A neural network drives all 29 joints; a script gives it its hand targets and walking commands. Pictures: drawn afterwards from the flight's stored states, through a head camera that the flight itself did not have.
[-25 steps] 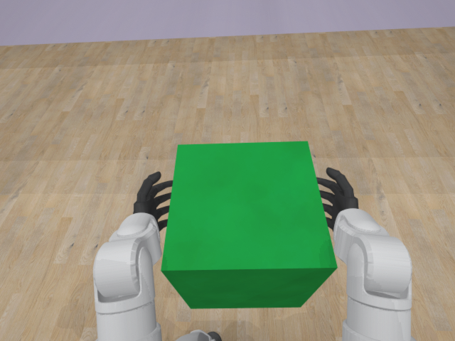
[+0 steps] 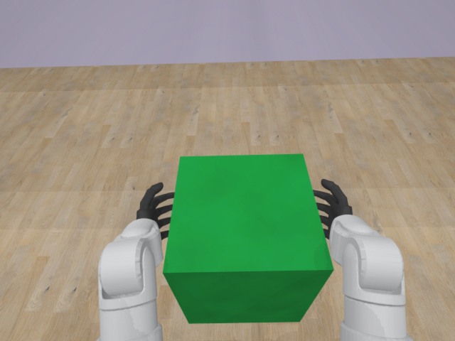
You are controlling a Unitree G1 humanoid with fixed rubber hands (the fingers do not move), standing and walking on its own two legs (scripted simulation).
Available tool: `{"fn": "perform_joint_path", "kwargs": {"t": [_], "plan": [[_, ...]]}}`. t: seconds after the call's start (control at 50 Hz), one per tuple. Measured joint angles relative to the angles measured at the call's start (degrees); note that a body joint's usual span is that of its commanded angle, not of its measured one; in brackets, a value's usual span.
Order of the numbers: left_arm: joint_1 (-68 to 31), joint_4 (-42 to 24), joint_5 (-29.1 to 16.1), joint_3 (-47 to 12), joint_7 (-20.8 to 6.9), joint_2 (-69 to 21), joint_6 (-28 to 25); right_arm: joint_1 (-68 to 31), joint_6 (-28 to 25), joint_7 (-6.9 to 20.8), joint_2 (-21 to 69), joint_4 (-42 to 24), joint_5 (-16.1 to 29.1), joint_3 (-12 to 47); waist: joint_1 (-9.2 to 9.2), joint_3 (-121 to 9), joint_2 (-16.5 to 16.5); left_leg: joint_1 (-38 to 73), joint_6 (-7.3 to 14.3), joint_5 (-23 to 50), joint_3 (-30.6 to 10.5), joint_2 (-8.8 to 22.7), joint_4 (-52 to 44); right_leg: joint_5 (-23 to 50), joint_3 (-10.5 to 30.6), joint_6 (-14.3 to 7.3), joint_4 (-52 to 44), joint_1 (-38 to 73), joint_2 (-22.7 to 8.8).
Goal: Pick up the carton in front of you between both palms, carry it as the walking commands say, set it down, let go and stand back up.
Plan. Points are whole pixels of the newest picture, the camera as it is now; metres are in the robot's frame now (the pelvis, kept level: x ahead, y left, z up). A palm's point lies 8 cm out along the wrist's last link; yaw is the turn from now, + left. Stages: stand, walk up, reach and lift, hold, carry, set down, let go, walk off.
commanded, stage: carry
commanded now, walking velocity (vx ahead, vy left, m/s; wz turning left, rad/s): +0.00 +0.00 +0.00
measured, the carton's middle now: (242, 243) +0.28 +0.00 +0.01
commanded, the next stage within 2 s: hold in 1.42 s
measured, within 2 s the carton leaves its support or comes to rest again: neither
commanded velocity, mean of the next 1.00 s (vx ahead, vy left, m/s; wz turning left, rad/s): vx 0.00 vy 0.00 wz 0.00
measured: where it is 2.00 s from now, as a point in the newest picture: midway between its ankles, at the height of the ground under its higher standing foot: outside the picture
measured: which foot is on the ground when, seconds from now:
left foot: down 0.00-1.00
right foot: down 0.00-1.00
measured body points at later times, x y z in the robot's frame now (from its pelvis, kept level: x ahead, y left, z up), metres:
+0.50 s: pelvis -0.02 -0.01 -0.01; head -0.04 -0.01 +0.44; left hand +0.26 +0.13 +0.07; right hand +0.25 -0.17 +0.07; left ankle +0.01 +0.10 -0.74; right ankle -0.13 -0.10 -0.74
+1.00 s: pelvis -0.07 -0.01 -0.01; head -0.09 -0.01 +0.44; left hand +0.23 +0.13 +0.03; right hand +0.22 -0.17 +0.03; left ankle +0.01 +0.10 -0.74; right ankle -0.13 -0.10 -0.74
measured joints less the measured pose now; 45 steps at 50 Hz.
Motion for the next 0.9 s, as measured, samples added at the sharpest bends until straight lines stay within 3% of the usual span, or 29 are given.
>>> {"fn": "perform_joint_path", "kwargs": {"t": [0.3, 0.5, 0.9], "plan": [[0.1, 1.1, 0.1, 0.2, 0.0, 0.0, 0.4, -0.3, 0.7, 0.0, 0.0, 1.1, -0.3, -0.1, 0.32, -0.5, -0.2, 1.2, -1.4, -2.6, -0.4, 0.9, -0.1, -3.0, -0.3, -1.5, 0.3, 1.0, 1.0], [0.7, 2.5, 0.3, -0.1, 0.0, 0.1, -0.1, 0.5, 0.1, 0.0, -0.1, 2.5, -0.3, 0.0, 0.03, 0.7, -0.5, 0.5, -1.1, -2.6, -0.2, 1.4, 1.5, -4.5, 0.0, -2.5, 3.1, -0.3, 1.1], [1.0, 16.7, 3.8, 0.3, -2.1, 0.2, -13.4, 1.0, -13.2, 2.7, -0.2, 16.5, -4.1, -0.8, 0.27, 0.2, 0.0, -0.1, -0.7, 1.8, -0.2, 2.0, -1.4, -1.5, 0.0, -3.1, 3.2, -2.4, 2.0]]}}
